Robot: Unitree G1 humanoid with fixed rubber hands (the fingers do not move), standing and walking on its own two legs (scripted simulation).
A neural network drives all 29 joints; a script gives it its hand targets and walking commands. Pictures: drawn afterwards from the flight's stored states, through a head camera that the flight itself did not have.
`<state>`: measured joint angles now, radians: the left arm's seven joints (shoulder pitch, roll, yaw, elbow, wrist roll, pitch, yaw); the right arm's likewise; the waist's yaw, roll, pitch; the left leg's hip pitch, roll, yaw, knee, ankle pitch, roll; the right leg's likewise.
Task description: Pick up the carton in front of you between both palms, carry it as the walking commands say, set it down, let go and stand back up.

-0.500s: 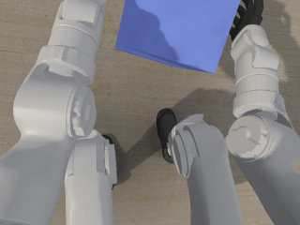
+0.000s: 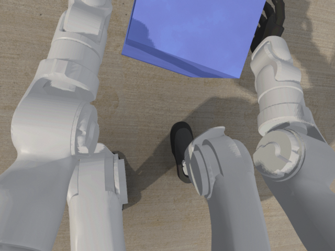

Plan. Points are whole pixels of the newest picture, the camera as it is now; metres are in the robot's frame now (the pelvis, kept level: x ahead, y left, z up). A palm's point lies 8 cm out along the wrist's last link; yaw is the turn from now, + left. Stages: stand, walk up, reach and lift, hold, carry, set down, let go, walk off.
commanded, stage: set down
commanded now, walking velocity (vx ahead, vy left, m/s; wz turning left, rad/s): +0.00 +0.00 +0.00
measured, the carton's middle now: (181, 18) +0.54 -0.08 -0.26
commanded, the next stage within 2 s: let go in 1.22 s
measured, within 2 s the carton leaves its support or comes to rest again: neither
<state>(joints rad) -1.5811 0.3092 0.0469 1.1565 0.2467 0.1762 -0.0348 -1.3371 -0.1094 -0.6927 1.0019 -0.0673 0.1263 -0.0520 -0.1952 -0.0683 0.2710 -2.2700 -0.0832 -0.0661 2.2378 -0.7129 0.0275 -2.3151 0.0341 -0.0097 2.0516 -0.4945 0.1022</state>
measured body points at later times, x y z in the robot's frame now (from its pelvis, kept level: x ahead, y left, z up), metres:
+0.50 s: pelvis -0.02 -0.01 +0.04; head +0.34 +0.00 +0.30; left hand +0.61 +0.11 -0.09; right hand +0.48 -0.24 -0.10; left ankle +0.06 +0.10 -0.35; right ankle +0.14 -0.13 -0.35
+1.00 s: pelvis +0.00 -0.01 +0.17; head +0.34 +0.01 +0.46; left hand +0.62 +0.13 +0.05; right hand +0.48 -0.24 +0.06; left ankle +0.06 +0.10 -0.35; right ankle +0.14 -0.13 -0.35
